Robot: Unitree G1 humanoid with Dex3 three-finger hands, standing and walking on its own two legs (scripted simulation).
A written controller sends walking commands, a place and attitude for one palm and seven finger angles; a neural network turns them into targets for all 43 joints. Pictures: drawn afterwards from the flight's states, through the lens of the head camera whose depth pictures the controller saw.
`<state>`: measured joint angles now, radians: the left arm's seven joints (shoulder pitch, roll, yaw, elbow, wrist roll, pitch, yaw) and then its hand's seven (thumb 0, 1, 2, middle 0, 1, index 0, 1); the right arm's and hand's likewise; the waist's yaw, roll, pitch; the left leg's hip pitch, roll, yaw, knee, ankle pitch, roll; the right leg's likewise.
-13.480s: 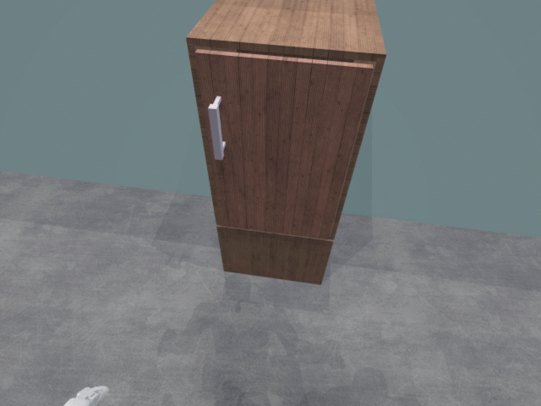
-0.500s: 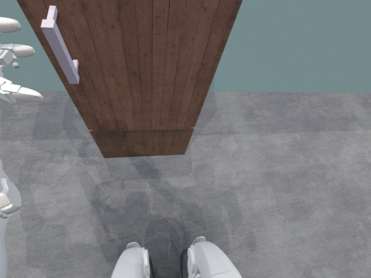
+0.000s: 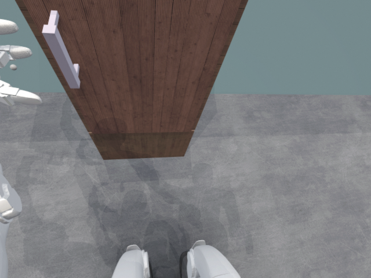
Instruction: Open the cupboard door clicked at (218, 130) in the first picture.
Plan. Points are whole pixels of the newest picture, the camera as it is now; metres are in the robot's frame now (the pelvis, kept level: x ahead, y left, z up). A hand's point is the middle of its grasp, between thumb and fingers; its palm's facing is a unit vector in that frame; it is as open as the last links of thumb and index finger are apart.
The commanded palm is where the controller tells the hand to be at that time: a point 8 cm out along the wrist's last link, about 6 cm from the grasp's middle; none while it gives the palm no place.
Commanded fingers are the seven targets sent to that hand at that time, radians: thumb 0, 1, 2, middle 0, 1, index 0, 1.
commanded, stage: move the hooked fingers beside the handle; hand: left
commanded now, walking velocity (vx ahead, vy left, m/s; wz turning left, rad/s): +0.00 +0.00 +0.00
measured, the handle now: (65, 53) +0.56 +0.20 +0.07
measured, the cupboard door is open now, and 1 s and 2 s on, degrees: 0 0 0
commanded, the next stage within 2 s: slide the fingers in behind the handle in 0.36 s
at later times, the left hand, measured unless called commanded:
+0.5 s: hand (23, 67) +0.52 +0.27 +0.07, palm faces +0.00 -1.00 -0.03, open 14.0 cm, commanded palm +0.50 +0.30 +0.07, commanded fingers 0.00 -0.50 0.30 -0.30 -1.20 -0.30 -1.20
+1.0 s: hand (50, 70) +0.51 +0.22 +0.08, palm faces -0.01 -1.00 -0.01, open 14.0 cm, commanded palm +0.49 +0.26 +0.07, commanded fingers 0.00 -0.50 0.30 -0.30 -1.20 -0.30 -1.20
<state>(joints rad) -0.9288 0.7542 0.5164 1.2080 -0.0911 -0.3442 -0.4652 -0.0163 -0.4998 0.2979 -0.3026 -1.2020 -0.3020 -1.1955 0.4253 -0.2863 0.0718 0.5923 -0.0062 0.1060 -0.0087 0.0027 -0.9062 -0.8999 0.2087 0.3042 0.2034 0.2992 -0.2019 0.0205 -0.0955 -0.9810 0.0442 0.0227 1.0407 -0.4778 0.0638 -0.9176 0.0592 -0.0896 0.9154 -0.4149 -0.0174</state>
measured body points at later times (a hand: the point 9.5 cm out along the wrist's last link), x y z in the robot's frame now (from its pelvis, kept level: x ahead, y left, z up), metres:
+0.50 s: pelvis -0.01 +0.00 -0.01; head +0.16 +0.04 +0.41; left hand +0.51 +0.32 +0.08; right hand -0.03 -0.26 -0.10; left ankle +0.00 +0.07 -0.67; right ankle +0.00 -0.12 -0.67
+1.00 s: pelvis +0.00 +0.00 +0.00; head +0.14 +0.03 +0.42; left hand +0.50 +0.27 +0.08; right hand -0.01 -0.27 -0.10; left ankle +0.00 +0.07 -0.67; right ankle +0.00 -0.12 -0.67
